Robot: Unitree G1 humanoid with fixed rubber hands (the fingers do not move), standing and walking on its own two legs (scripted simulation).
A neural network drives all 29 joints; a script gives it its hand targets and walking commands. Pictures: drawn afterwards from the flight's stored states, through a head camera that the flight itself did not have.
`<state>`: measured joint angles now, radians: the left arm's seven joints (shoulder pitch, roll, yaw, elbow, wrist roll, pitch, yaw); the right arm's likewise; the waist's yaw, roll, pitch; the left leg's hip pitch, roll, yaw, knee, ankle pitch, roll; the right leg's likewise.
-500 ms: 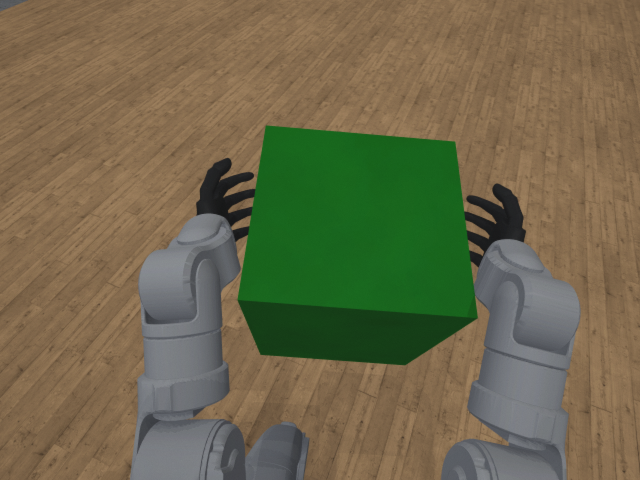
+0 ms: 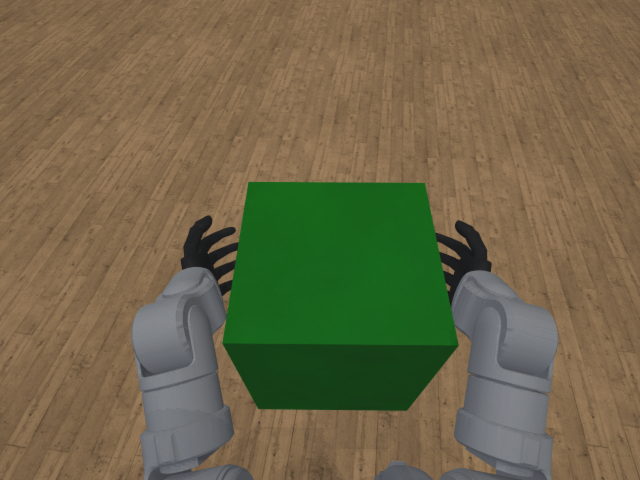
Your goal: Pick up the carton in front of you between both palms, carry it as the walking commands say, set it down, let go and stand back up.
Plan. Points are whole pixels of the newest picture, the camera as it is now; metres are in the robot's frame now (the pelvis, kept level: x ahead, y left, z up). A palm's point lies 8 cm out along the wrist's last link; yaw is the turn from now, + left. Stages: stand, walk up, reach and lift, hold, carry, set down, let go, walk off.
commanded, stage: carry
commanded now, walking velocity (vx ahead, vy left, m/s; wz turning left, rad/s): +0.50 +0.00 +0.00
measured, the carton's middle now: (334, 305) +0.33 +0.00 +0.02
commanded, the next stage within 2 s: none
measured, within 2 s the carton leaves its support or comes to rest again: neither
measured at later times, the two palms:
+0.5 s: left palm (241, 172) +0.53 +0.14 +0.08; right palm (435, 171) +0.54 -0.16 +0.07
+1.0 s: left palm (241, 135) +0.63 +0.15 +0.07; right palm (418, 140) +0.63 -0.15 +0.07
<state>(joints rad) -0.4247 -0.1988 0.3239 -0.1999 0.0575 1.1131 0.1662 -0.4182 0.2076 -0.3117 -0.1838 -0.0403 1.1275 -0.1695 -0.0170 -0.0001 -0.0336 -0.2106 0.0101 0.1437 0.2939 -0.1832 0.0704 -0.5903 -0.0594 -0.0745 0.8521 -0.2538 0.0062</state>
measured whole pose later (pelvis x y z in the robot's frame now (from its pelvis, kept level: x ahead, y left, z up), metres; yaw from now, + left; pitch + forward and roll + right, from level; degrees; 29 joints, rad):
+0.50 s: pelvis +0.31 -0.03 -0.01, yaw +3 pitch +2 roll +0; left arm 0.10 -0.14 0.04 -0.49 0.02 1.09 0.13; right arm 0.09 0.14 -0.03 -0.49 -0.04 1.14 -0.14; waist 0.02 0.02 -0.10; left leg -0.47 0.07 0.12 0.60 -0.20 -0.04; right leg -0.17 -0.03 -0.19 0.35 -0.22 -0.04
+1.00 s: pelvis +0.41 +0.00 -0.02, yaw -1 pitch +3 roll +1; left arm 0.08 -0.14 0.05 -0.51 0.02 1.15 0.15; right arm 0.07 0.13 -0.04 -0.49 -0.01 1.16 -0.15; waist -0.01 -0.02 -0.15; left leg -0.39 0.06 0.22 0.56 -0.22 0.05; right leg -0.12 -0.08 -0.13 0.51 -0.44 0.03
